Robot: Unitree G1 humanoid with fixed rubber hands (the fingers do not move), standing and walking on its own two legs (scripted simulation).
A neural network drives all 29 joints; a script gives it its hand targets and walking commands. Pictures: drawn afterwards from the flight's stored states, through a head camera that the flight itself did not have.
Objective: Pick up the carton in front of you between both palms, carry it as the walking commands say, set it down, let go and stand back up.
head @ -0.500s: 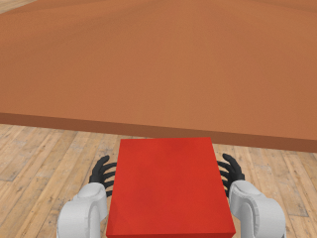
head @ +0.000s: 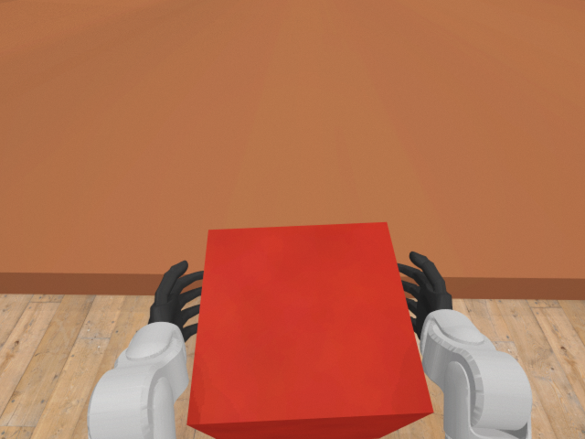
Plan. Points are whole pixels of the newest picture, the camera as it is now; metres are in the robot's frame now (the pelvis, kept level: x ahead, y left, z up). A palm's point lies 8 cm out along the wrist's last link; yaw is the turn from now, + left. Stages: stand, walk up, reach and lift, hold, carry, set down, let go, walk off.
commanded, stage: carry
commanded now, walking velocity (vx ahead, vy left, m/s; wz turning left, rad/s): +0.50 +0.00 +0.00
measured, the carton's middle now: (301, 344) +0.26 -0.01 +0.03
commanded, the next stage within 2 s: none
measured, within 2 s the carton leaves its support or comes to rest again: neither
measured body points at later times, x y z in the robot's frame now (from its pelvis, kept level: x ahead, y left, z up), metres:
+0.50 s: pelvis +0.34 +0.01 -0.02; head +0.33 +0.02 +0.43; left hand +0.62 +0.18 +0.12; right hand +0.64 -0.13 +0.12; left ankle +0.45 +0.11 -0.74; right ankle +0.19 -0.10 -0.74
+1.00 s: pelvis +0.65 +0.02 -0.02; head +0.72 +0.02 +0.43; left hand +1.03 +0.20 +0.13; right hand +1.05 -0.11 +0.12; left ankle +0.49 +0.12 -0.64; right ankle +0.68 -0.06 -0.74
